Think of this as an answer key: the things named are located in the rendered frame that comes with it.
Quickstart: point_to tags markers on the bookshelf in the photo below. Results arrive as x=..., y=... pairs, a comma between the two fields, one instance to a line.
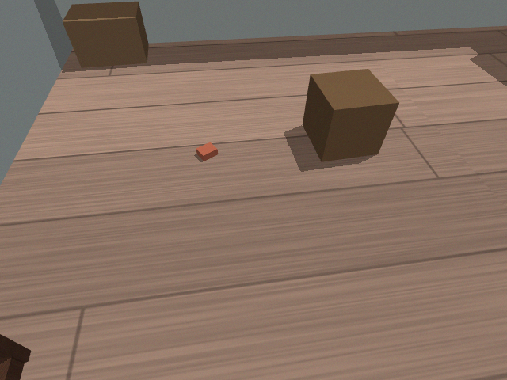
x=12, y=359

